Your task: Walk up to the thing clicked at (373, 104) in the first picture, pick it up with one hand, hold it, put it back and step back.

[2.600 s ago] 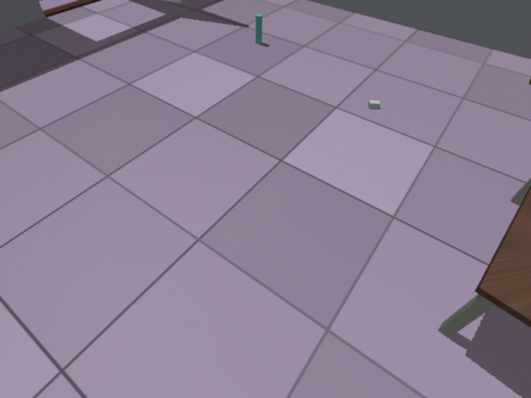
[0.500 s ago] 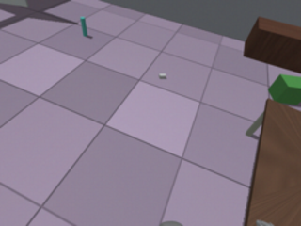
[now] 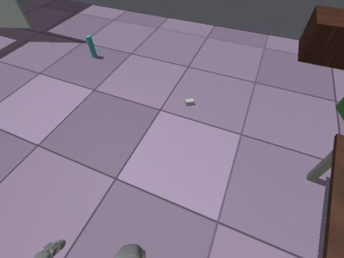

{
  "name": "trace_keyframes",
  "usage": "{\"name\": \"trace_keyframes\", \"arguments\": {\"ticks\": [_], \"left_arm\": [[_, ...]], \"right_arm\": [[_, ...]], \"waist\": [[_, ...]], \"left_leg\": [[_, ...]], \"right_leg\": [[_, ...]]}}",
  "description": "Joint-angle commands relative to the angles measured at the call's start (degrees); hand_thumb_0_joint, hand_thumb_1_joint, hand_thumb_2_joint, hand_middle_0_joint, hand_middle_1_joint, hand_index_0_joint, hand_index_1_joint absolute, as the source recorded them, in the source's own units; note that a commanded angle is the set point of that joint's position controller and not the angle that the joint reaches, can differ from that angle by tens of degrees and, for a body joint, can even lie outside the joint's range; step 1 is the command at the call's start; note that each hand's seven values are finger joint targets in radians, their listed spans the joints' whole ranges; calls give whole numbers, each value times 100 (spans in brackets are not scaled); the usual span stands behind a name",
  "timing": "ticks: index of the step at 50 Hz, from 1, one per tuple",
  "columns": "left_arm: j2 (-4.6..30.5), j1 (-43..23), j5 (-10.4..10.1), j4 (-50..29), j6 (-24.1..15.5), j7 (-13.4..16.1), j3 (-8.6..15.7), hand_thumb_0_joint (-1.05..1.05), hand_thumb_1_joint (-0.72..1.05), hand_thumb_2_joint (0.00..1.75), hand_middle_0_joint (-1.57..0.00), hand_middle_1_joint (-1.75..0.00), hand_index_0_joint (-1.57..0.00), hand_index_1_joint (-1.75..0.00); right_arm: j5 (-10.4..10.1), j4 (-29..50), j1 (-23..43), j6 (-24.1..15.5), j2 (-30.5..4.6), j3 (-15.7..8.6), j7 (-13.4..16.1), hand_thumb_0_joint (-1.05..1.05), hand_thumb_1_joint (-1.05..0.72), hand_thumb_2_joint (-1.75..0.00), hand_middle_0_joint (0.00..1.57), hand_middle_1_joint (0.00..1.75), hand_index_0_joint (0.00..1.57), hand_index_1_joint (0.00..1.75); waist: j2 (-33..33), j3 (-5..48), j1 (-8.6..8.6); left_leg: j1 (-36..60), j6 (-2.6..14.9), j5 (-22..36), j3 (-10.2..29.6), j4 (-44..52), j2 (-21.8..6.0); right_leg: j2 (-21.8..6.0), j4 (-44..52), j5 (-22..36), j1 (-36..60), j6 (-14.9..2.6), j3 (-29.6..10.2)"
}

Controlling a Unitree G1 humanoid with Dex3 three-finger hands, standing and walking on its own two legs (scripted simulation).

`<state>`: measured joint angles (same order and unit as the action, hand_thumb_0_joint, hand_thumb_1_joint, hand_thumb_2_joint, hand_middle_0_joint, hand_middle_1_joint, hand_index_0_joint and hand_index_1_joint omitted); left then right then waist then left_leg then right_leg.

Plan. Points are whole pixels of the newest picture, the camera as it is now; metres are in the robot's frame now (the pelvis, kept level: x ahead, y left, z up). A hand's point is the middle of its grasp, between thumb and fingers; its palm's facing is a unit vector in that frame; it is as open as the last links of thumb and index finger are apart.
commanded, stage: walk up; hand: left
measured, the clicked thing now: (189, 101) +1.37 -0.15 -0.75
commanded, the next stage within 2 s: none
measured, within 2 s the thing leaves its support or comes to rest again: neither
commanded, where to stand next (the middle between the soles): +1.09 -0.42 m, yaw +6 degrees
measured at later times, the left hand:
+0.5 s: hand (97, 187) +0.34 +0.24 -0.15, palm faces -0.06 -0.96 -0.28, open 7.4 cm
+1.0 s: hand (142, 138) +0.51 +0.11 -0.13, palm faces +0.02 -0.93 -0.37, open 7.4 cm
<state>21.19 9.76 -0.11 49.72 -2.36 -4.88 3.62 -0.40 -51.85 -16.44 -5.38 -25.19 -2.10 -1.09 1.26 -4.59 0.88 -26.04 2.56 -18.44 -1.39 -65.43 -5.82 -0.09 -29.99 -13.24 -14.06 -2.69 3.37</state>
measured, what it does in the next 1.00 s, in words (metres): walks ahead: left foot, then right foot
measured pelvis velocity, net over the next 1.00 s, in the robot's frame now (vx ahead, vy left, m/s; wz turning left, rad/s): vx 0.47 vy -0.16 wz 0.01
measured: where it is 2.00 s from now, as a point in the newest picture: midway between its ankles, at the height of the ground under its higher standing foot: (219, 155)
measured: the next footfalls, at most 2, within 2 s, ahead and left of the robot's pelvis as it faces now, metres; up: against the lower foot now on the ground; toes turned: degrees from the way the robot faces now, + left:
left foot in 0.24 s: +0.30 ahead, +0.11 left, +0.00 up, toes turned +8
right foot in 0.68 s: +0.50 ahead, -0.25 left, +0.00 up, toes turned -6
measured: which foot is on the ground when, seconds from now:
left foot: up 0.00-0.22, down 0.24-0.72, up 0.74-1.00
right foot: down 0.00-0.26, up 0.28-0.66, down 0.68-1.00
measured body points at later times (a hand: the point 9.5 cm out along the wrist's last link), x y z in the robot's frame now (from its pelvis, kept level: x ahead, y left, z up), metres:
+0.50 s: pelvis +0.26 -0.03 +0.00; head +0.27 +0.01 +0.45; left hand +0.34 +0.29 -0.13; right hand +0.31 -0.36 -0.08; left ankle +0.26 +0.10 -0.74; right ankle +0.34 -0.20 -0.67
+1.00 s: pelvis +0.47 -0.16 +0.00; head +0.49 -0.17 +0.45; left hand +0.51 +0.16 -0.10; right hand +0.54 -0.49 -0.11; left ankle +0.56 -0.02 -0.68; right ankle +0.46 -0.24 -0.74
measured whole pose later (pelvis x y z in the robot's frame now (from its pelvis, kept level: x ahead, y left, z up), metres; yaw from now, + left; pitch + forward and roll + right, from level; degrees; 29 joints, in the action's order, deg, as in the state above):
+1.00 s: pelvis +0.47 -0.16 +0.00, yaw +0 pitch -2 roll -1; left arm 22.4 17.7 1.2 48.6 -2.5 -3.8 3.9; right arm -0.2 -52.0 -16.5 -4.0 -24.9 -2.4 -1.2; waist 2.4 -4.1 2.7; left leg -32.1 0.7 -14.1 0.6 -53.0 -3.9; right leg 2.2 -25.5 -15.0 -8.5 -3.8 7.1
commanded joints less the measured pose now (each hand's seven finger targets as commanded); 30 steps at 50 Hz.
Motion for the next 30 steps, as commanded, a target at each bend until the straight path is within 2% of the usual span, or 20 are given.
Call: {"name": "trace_keyframes", "arguments": {"ticks": [1, 3, 7, 8, 9, 10, 11, 12, 13, 14, 15, 16, 18, 19, 22, 25, 27, 28, 29, 30], "left_arm": [[1576, -58, 35, -506, -219, 84, 470, 0, 90, 90, -20, -30, -20, -30], [1653, -145, 107, -621, -247, 35, 469, 0, 90, 90, -20, -30, -20, -30], [1642, 234, 137, -592, -201, -41, 452, 0, 90, 90, -20, -30, -20, -30], [1655, 263, 131, -567, -168, -42, 447, 0, 90, 90, -20, -30, -20, -30], [1660, 210, 133, -588, -144, -29, 444, 0, 90, 90, -20, -30, -20, -30], [1571, 264, 139, -627, -135, -12, 403, 0, 90, 90, -20, -30, -20, -30], [1341, 536, 120, -624, -118, 9, 311, 0, 90, 90, -20, -30, -20, -30], [969, 924, 69, -624, -91, 33, 211, 0, 90, 90, -20, -30, -20, -30], [946, 1125, 69, -623, -44, 42, 180, 0, 90, 90, -20, -30, -20, -30], [1739, 1081, 116, -547, 35, 114, 345, 0, 90, 90, -20, -30, -20, -30], [1871, 774, 147, -512, 12, 132, 336, 0, 90, 90, -20, -30, -20, -30], [1798, 602, 143, -475, -28, 128, 340, 0, 90, 90, -20, -30, -20, -30], [1572, 730, 74, -356, -19, 86, 351, 0, 90, 90, -20, -30, -20, -30], [1510, 767, 57, -353, 22, 49, 362, 0, 90, 90, -20, -30, -20, -30], [1370, 695, 77, -380, 123, -112, 349, 0, 90, 90, -20, -30, -20, -30], [1275, 170, 100, -523, 158, -231, 375, 0, 90, 90, -20, -30, -20, -30], [1268, -151, 99, -556, 149, -286, 398, 0, 90, 90, -20, -30, -20, -30], [1255, -211, 89, -553, 135, -299, 399, 0, 90, 90, -20, -30, -20, -30], [1279, -309, 99, -504, 124, -303, 423, 0, 90, 90, -20, -30, -20, -30], [1269, -262, 103, -471, 122, -303, 440, 0, 90, 90, -20, -30, -20, -30]], "right_arm": [[71, 323, -406, -21, -1088, -423, -59, 0, -90, -90, 20, 30, 20, 30], [80, 438, -51, -19, -1093, -442, -110, 0, -90, -90, 20, 30, 20, 30], [65, 550, 374, -144, -969, -452, -119, 0, -90, -90, 20, 30, 20, 30], [80, 516, 278, -174, -954, -469, -99, 0, -90, -90, 20, 30, 20, 30], [89, 418, -117, -200, -980, -497, -66, 0, -90, -90, 20, 30, 20, 30], [112, 281, -611, -226, -1139, -571, -4, 0, -90, -90, 20, 30, 20, 30], [156, 135, -1161, -257, -1385, -678, 79, 0, -90, -90, 20, 30, 20, 30], [276, 124, -1575, -272, -1707, -784, 144, 0, -90, -90, 20, 30, 20, 30], [250, 322, -1465, -262, -2013, -828, 203, 0, -90, -90, 20, 30, 20, 30], [57, 458, -1121, -239, -2079, -849, 209, 0, -90, -90, 20, 30, 20, 30], [-1, 475, -897, -220, -1919, -838, 211, 0, -90, -90, 20, 30, 20, 30], [-28, 546, -671, -239, -1672, -706, 221, 0, -90, -90, 20, 30, 20, 30], [-41, 553, -593, -286, -1434, -546, 229, 0, -90, -90, 20, 30, 20, 30], [-48, 528, -536, -311, -1451, -533, 211, 0, -90, -90, 20, 30, 20, 30], [-4, 627, -277, -358, -1486, -539, 184, 0, -90, -90, 20, 30, 20, 30], [40, 632, -251, -388, -1680, -580, 149, 0, -90, -90, 20, 30, 20, 30], [32, 620, -174, -383, -1779, -608, 138, 0, -90, -90, 20, 30, 20, 30], [37, 607, -98, -370, -1760, -596, 137, 0, -90, -90, 20, 30, 20, 30], [45, 572, -143, -341, -1753, -589, 128, 0, -90, -90, 20, 30, 20, 30], [49, 550, -111, -317, -1776, -601, 132, 0, -90, -90, 20, 30, 20, 30]], "waist": [[-883, 52, -60], [-902, -144, 12], [-673, -9, 210], [-653, 111, 141], [-456, 345, -84], [-45, 734, -355], [632, 1107, -593], [1429, 1468, -700], [1518, 1429, -517], [663, 1324, -521], [279, 997, -551], [48, 677, -457], [148, 435, -257], [391, 319, -191], [584, 115, -42], [782, -90, -127], [782, -35, -149], [766, 11, -107], [718, 65, -169], [755, 166, -100]], "left_leg": [[-327, -159, 543, 20, 927, -223], [-302, -266, 609, -138, 1769, -223], [473, -246, 1294, -320, 2920, -12], [744, -195, 1296, -360, 3059, 49], [1219, -148, 1426, -430, 3321, 144], [2161, -36, 1378, -401, 3489, 244], [3051, 116, 927, -356, 3626, 244], [3876, 425, -171, 1231, 3974, -809], [4108, 802, -1135, 3612, 4683, -2016], [3830, 1321, -1703, 4210, 5017, -2441], [3468, 1383, -1211, 3845, 5023, -2324], [2945, 1066, -91, 2802, 4988, -1874], [2209, 761, 1726, 1377, 4799, -1406], [1865, 811, 1945, 1071, 4801, -1344], [1566, 813, 1634, 333, 4938, -1102], [1259, 872, 1119, 164, 5116, -1108], [1101, 745, 636, 21, 5122, -1060], [1046, 679, 553, -48, 5080, -1024], [1035, 661, 552, -73, 4989, -982], [1028, 642, 503, -42, 4914, -1045]], "right_leg": [[-1070, 1772, -234, -196, -919, -911], [-1074, 2000, -853, -520, -977, -870], [-1067, 1574, -274, -308, -850, -762], [-1121, 1373, -91, -238, -867, -776], [-1118, 891, 423, -119, -820, -690], [-990, 42, 1126, -284, -690, -532], [-575, -1287, 1375, -630, -536, -136], [-96, -2652, 149, -1602, -251, 56], [422, -3515, -1772, -2595, -41, -283], [22, -3990, -1617, -2773, -100, -836], [-231, -4141, -1253, -2847, -50, -981], [-284, -3989, -962, -2590, 23, -1157], [-459, -3706, -634, -2091, 108, -1078], [-497, -3602, -628, -1914, 151, -975], [-664, -2826, -253, -1876, 276, -732], [-820, -1918, 114, -1772, 334, -514], [-852, -1157, 534, -1338, 256, -481], [-805, -898, 657, -1086, 217, -430], [-716, -759, 697, -891, 206, -270], [-657, -730, 722, -667, 184, -154]]}}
